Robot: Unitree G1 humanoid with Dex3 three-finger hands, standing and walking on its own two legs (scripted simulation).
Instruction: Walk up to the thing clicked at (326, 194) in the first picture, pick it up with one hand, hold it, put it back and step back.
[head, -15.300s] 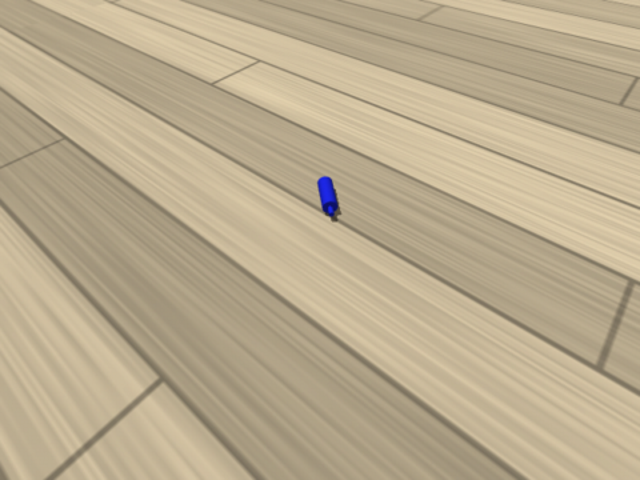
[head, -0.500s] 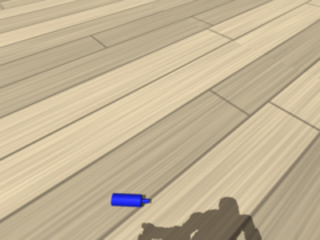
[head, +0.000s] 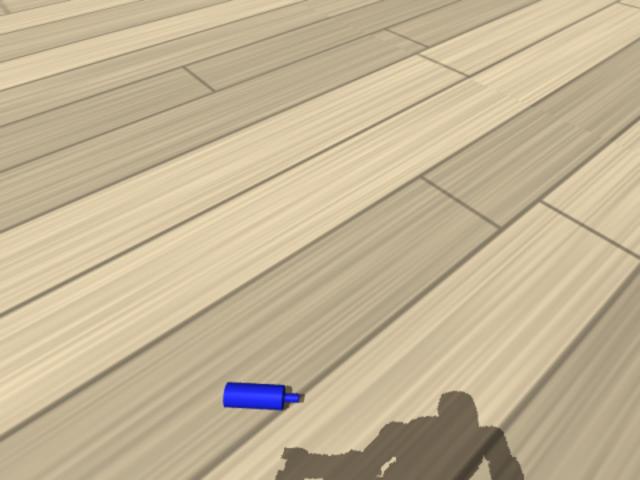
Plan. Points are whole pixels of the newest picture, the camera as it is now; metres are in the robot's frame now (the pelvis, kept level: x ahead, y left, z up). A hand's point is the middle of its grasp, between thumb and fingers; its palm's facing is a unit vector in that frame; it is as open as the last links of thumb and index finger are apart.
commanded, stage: stand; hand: left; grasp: from above
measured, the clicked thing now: (262, 396) +0.46 +0.24 -0.74
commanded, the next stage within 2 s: rise first in 0.24 s
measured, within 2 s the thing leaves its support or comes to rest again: neither
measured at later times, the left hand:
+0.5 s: hand out of the picture +0.13 +0.25 -0.16, palm faces +0.03 -0.94 -0.33, open 8.1 cm
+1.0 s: hand out of the picture +0.14 +0.26 -0.21, palm faces -0.12 -0.89 -0.44, open 14.0 cm
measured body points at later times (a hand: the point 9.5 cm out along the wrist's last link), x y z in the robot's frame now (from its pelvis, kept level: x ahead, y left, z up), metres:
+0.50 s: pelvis -0.01 +0.00 -0.01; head +0.04 +0.00 +0.44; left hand +0.13 +0.29 -0.13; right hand +0.10 -0.29 -0.13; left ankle +0.01 +0.14 -0.75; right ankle +0.00 -0.15 -0.75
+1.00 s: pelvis -0.01 +0.01 -0.07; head +0.08 +0.02 +0.37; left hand +0.15 +0.31 -0.19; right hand +0.15 -0.25 -0.17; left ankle +0.01 +0.14 -0.75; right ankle +0.00 -0.15 -0.75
